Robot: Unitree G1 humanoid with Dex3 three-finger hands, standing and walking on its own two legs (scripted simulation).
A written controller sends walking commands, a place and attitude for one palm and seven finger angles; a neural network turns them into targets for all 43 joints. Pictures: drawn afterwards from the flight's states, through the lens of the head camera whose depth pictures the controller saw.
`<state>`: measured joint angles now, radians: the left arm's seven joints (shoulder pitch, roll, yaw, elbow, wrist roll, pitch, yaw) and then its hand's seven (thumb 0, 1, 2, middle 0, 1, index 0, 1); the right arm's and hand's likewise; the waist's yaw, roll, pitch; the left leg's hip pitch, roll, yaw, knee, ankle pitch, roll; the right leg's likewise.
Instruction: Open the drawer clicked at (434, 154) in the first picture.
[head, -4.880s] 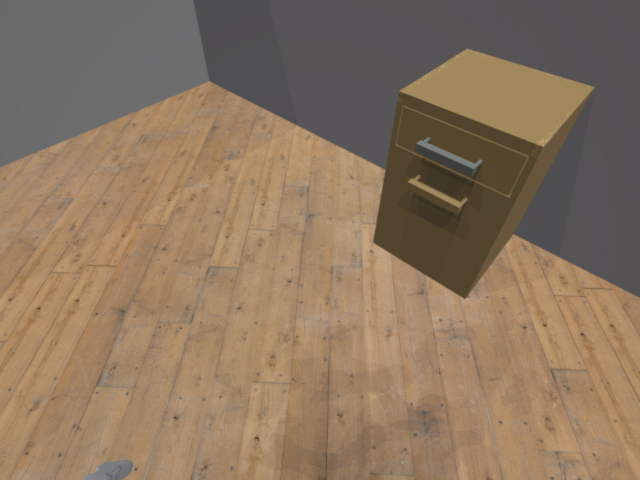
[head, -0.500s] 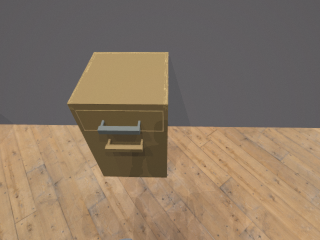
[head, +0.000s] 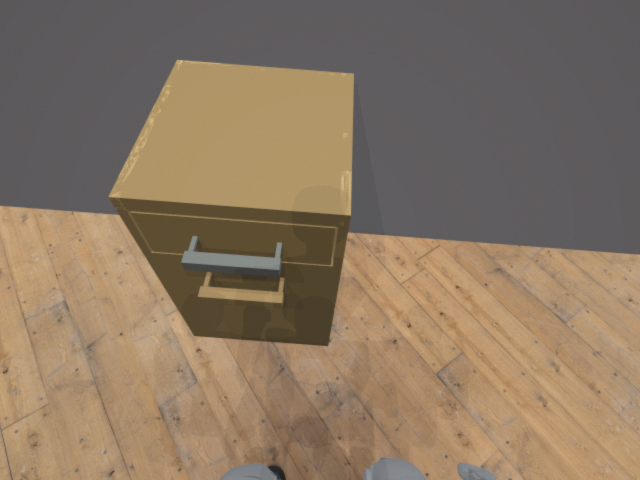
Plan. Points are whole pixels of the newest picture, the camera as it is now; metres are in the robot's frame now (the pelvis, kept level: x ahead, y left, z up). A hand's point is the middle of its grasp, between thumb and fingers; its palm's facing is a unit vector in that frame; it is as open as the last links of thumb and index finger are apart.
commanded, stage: come to a stop and stand still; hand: left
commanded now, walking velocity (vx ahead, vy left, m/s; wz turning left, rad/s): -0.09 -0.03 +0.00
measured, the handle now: (234, 254) +0.51 +0.21 -0.19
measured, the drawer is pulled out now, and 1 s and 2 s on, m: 0.00 0.00 0.00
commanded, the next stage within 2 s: look again from close up in 1.22 s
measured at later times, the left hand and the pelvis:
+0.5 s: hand out of the picture +0.01 +0.12 -0.14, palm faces +0.10 -0.95 -0.29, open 7.3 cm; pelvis -0.02 -0.07 +0.01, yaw +2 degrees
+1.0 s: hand out of the picture -0.05 +0.15 -0.17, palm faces +0.08 -0.98 -0.16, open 7.4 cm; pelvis -0.02 -0.01 +0.00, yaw +1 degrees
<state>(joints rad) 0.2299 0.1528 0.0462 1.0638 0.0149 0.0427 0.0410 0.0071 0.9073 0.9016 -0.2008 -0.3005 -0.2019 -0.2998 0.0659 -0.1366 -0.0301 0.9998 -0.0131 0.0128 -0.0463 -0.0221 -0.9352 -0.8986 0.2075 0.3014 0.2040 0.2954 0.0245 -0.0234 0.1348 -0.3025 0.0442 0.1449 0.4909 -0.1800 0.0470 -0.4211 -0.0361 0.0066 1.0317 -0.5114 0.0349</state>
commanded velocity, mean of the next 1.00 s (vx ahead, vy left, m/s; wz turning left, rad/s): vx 0.02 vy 0.08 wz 0.00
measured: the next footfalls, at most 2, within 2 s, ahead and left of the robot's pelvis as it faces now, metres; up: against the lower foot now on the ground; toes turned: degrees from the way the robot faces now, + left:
right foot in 0.20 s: +0.02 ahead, -0.14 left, +0.00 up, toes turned +4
left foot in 0.74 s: -0.03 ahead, +0.10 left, +0.00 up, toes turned +4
